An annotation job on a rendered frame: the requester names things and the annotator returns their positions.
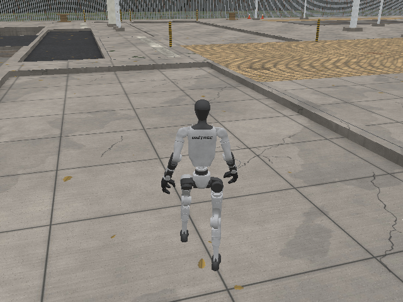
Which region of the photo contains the left robot forearm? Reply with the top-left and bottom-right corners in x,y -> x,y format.
163,153 -> 178,181

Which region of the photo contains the robot left upper arm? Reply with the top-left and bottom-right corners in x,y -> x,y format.
172,126 -> 189,162

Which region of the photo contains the robot right upper arm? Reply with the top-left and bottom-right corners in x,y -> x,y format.
215,127 -> 233,161

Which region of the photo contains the right robot forearm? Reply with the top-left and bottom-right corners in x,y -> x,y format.
226,152 -> 237,174

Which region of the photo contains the humanoid robot head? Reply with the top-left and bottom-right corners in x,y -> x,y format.
191,99 -> 213,130

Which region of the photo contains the robot right hand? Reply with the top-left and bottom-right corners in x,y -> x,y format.
224,171 -> 238,184

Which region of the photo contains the robot right thigh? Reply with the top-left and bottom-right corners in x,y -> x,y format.
210,177 -> 224,229

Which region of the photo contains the robot left hand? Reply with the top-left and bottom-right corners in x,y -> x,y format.
161,178 -> 175,194

